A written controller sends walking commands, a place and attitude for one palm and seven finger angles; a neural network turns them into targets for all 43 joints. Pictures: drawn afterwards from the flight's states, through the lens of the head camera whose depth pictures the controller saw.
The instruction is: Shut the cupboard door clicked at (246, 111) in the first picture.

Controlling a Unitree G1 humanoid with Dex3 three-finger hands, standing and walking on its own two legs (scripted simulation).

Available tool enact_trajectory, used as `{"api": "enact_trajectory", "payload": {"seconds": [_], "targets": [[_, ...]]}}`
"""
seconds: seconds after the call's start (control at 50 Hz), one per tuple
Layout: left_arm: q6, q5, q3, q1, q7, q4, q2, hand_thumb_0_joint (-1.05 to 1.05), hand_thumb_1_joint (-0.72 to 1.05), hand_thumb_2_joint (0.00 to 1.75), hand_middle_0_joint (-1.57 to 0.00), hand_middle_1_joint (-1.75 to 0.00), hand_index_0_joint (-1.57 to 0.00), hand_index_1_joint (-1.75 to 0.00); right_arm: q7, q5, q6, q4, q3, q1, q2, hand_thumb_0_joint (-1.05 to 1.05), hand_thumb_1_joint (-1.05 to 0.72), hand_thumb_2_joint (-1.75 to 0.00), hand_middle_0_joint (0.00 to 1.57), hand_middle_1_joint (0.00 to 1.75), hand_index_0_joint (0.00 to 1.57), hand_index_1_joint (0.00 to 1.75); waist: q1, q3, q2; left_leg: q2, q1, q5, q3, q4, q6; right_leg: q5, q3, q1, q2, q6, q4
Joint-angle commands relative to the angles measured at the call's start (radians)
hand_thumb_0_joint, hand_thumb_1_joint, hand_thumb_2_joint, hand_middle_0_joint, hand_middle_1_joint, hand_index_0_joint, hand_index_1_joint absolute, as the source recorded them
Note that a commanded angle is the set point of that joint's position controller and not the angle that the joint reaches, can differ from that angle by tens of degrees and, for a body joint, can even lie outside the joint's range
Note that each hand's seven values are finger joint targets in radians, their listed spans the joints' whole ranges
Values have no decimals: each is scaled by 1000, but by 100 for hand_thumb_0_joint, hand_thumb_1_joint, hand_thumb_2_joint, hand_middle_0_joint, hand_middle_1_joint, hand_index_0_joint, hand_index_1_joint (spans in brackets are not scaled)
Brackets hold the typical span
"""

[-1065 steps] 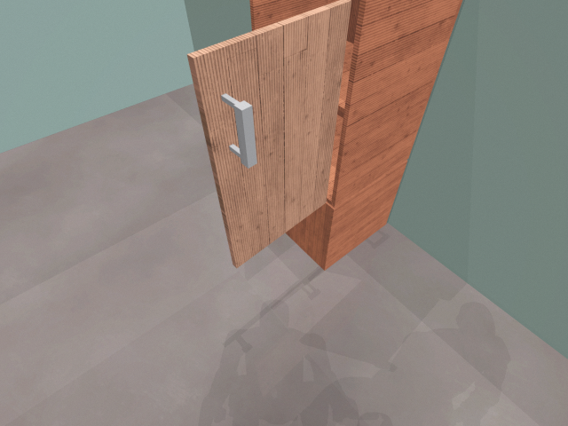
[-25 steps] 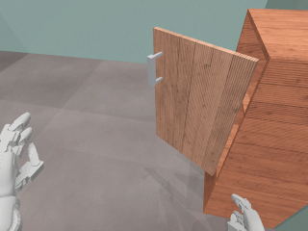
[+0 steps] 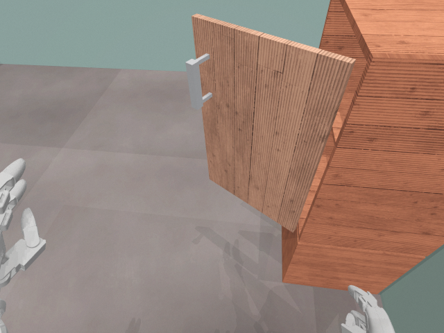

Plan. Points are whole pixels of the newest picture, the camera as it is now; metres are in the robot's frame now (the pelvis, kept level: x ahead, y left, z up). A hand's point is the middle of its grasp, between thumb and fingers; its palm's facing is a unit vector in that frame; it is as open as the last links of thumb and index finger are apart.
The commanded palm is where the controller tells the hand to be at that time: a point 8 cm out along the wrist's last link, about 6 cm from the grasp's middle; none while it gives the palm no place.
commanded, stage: step back with the hand held close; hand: left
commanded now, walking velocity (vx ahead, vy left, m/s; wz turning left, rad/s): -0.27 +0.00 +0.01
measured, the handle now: (200, 81) +0.66 +0.10 +0.11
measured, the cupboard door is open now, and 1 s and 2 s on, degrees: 58 58 58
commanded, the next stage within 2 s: stop stepping back and stand still in 0.88 s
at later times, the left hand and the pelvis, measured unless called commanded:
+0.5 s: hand (3, 302) +0.13 +0.26 +0.15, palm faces +0.41 -0.79 -0.45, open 7.4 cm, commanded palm +0.06 +0.31 +0.18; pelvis -0.07 +0.00 -0.02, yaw +3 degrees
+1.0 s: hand out of the picture +0.03 +0.18 +0.18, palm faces +0.15 -0.79 -0.60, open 7.4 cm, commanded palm -0.04 +0.26 +0.18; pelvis -0.20 -0.03 -0.01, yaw -4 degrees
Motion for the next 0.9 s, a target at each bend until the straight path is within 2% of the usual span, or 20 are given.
{"api": "enact_trajectory", "payload": {"seconds": [0.0,0.04,0.1,0.18,0.24,0.28,0.32,0.36,0.4,0.44,0.48,0.52,0.56,0.6,0.64,0.68,0.74,0.78,0.84,0.88], "targets": [[-73,-3,220,4,38,-296,274,0,90,90,-20,-30,-20,-30,-22,-1,-34,-201,-33,-106,-94,0,-90,-90,20,30,20,30,14,-220,45,185,-18,562,-144,-81,-81,376,107,182,-130,-10,117],[-67,-6,229,15,35,-295,276,0,90,90,-20,-30,-20,-30,-25,-6,-26,-210,-37,-97,-93,0,-90,-90,20,30,20,30,16,-212,45,217,-6,706,-152,-86,-89,278,91,148,-100,8,161],[-61,-5,217,18,30,-270,251,0,90,90,-20,-30,-20,-30,-23,-13,-21,-212,-42,-83,-97,0,-90,-90,20,30,20,30,11,-167,33,252,-48,679,-168,-111,-74,139,84,118,-80,16,194],[-58,7,209,-10,28,-199,232,0,90,90,-20,-30,-20,-30,-25,-18,-18,-209,-46,-84,-112,0,-90,-90,20,30,20,30,8,-84,-8,275,-253,314,-192,-169,-17,90,108,178,-78,20,216],[-55,21,184,-54,30,-160,211,0,90,90,-20,-30,-20,-30,-27,-6,-8,-218,-41,-80,-113,0,-90,-90,20,30,20,30,-7,-41,-96,217,-414,-88,-182,-135,13,138,204,213,-128,1,170],[-63,34,204,-76,38,-171,245,0,90,90,-20,-30,-20,-30,-23,-6,-6,-221,-44,-80,-113,0,-90,-90,20,30,20,30,-9,-27,-161,157,-421,-282,-165,-48,12,-38,308,129,-194,-29,37],[-76,34,183,-69,47,-197,234,0,90,90,-20,-30,-20,-30,-13,-4,-10,-224,-38,-70,-90,0,-90,-90,20,30,20,30,-12,-31,-216,116,-327,-262,-140,93,-8,-249,396,-17,-274,-76,-97],[-93,30,189,-72,61,-274,259,0,90,90,-20,-30,-20,-30,-4,-4,-18,-218,-32,-63,-74,0,-90,-90,20,30,20,30,-17,-72,-234,96,-215,-181,-112,192,-28,-286,409,-89,-332,-107,-161],[-109,26,215,-45,74,-336,286,0,90,90,-20,-30,-20,-30,-9,-4,-25,-215,-24,-60,-69,0,-90,-90,20,30,20,30,-24,-129,-169,109,-163,-135,-109,123,-28,-192,338,-66,-316,-93,-107],[-124,28,243,-11,84,-405,308,0,90,90,-20,-30,-20,-30,-21,-10,-40,-219,-19,-61,-81,0,-90,-90,20,30,20,30,-21,-147,-22,157,-148,-147,-146,-43,-2,-153,218,-67,-213,-36,15],[-139,46,287,0,91,-420,319,0,90,90,-20,-30,-20,-30,-38,-17,-67,-222,-22,-85,-98,0,-90,-90,20,30,20,30,-6,-145,215,311,-385,-314,-301,-257,51,-78,77,127,-55,32,289],[-143,54,291,-37,86,-392,301,0,90,90,-20,-30,-20,-30,-38,-27,-91,-201,-24,-78,-94,0,-90,-90,20,30,20,30,-5,-106,230,401,-570,-454,-332,-371,76,-119,58,250,-3,49,493],[-142,49,271,-77,81,-338,266,0,90,90,-20,-30,-20,-30,-38,-36,-106,-175,-34,-63,-89,0,-90,-90,20,30,20,30,-5,-65,141,387,-506,-282,-292,-308,74,-148,66,182,-7,43,488],[-143,39,218,-76,68,-274,219,0,90,90,-20,-30,-20,-30,-34,-37,-128,-150,-36,-50,-86,0,-90,-90,20,30,20,30,-2,-31,33,358,-315,-29,-245,-237,46,-204,53,59,-16,40,329],[-136,25,152,-62,52,-201,170,0,90,90,-20,-30,-20,-30,-25,-39,-140,-116,-32,-35,-84,0,-90,-90,20,30,20,30,-8,-21,15,347,-130,170,-229,-227,24,-241,25,-54,-7,42,209],[-140,28,114,-97,41,-186,158,0,90,90,-20,-30,-20,-30,-17,-47,-151,-88,-30,-38,-91,0,-90,-90,20,30,20,30,-6,-58,61,345,32,472,-213,-185,12,-185,24,-86,-12,43,92],[-145,24,103,-153,28,-279,189,0,90,90,-20,-30,-20,-30,3,-43,-159,-73,-36,-54,-93,0,-90,-90,20,30,20,30,7,-272,101,330,322,887,-152,-100,-12,-141,12,-89,3,53,36],[-146,20,166,-85,25,-370,247,0,90,90,-20,-30,-20,-30,18,-48,-159,-91,-40,-71,-91,0,-90,-90,20,30,20,30,21,-392,140,325,395,940,-157,-89,-11,-149,16,-48,9,52,23],[-144,-13,275,19,16,-519,326,0,90,90,-20,-30,-20,-30,33,-38,-145,-151,-28,-125,-70,0,-90,-90,20,30,20,30,41,-464,166,319,299,736,-128,-118,1,-157,-8,60,10,47,12],[-135,-36,391,145,18,-544,415,0,90,90,-20,-30,-20,-30,36,-35,-119,-182,-19,-139,-59,0,-90,-90,20,30,20,30,49,-472,131,278,169,546,-92,-104,-30,-1,-16,153,-16,34,-81]]}}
